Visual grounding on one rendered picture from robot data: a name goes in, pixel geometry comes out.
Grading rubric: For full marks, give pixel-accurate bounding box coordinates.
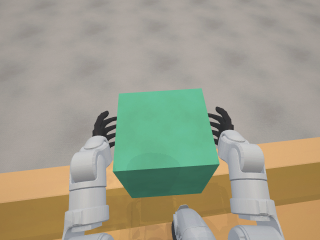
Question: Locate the left robot forearm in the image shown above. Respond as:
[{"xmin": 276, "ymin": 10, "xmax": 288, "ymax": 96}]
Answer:
[{"xmin": 62, "ymin": 135, "xmax": 112, "ymax": 240}]

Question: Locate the left robot hand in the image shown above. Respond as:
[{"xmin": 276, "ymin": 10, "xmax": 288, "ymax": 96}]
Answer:
[{"xmin": 92, "ymin": 111, "xmax": 117, "ymax": 148}]

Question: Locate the right robot thigh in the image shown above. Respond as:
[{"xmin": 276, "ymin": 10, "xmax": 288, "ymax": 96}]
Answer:
[{"xmin": 173, "ymin": 208, "xmax": 216, "ymax": 240}]

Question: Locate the carton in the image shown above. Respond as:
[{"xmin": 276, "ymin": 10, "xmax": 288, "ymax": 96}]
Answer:
[{"xmin": 113, "ymin": 88, "xmax": 220, "ymax": 198}]

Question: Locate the right robot shin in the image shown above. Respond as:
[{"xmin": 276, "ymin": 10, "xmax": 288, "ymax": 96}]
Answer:
[{"xmin": 176, "ymin": 204, "xmax": 189, "ymax": 240}]

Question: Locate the right robot hand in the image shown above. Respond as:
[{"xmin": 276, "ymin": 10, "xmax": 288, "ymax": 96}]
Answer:
[{"xmin": 208, "ymin": 106, "xmax": 234, "ymax": 146}]

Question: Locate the right robot upper arm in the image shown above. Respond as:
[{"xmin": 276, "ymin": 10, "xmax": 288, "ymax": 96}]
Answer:
[{"xmin": 228, "ymin": 225, "xmax": 283, "ymax": 240}]

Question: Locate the right robot forearm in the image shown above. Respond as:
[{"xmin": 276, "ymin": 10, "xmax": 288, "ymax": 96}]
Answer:
[{"xmin": 217, "ymin": 130, "xmax": 285, "ymax": 240}]

